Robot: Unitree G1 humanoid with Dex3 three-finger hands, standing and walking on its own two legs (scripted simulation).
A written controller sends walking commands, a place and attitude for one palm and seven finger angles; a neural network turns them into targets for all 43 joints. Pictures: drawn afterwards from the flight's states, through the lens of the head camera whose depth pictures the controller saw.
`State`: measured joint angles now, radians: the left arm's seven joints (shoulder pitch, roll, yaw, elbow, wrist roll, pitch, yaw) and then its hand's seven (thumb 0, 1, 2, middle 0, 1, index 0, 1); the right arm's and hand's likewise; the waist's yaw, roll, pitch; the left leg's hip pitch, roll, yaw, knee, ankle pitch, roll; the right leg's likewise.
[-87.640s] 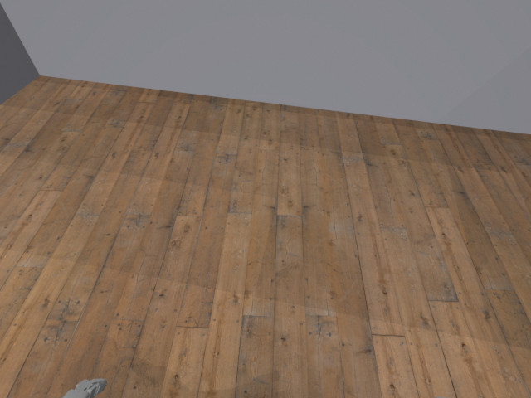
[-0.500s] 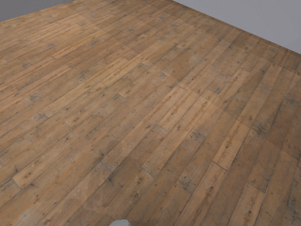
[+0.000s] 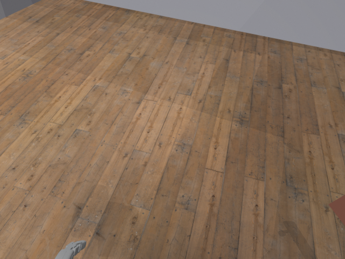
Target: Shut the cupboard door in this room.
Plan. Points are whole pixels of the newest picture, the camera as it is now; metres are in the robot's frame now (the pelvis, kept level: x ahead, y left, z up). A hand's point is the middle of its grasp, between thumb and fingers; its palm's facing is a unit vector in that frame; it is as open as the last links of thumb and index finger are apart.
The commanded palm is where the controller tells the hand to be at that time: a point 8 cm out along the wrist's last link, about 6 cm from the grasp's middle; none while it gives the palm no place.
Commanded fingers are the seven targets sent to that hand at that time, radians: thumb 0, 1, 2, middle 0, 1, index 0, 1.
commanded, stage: turn to face it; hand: left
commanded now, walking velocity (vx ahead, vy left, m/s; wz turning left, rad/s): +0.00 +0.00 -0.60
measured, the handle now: out of the picture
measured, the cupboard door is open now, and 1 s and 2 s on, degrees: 42 42 42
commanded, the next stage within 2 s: take the last steps up to it in 1.92 s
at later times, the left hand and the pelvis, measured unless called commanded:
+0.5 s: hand (99, 254) +0.15 +0.21 -0.15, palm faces -0.24 -0.95 -0.19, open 7.4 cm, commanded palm none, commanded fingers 0.00 0.90 0.90 -0.20 -0.30 -0.20 -0.30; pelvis +0.01 +0.03 +0.02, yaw -17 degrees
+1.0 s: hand (129, 238) +0.19 +0.14 -0.15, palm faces -0.52 -0.82 -0.23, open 7.4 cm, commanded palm none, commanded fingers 0.00 0.90 0.90 -0.20 -0.30 -0.20 -0.30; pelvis +0.01 +0.01 +0.01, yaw -34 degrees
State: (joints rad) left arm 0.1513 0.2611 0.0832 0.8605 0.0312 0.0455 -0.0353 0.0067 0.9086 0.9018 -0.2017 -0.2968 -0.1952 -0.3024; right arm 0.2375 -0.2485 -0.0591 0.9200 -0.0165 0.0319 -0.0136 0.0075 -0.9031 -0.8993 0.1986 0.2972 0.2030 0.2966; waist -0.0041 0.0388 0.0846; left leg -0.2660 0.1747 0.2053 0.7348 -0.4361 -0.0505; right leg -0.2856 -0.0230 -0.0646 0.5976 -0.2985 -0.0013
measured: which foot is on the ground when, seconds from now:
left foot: up 0.00-0.32, down 0.34-0.68, up 0.70-1.00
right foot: down 0.00-0.34, up 0.36-0.68, down 0.70-1.00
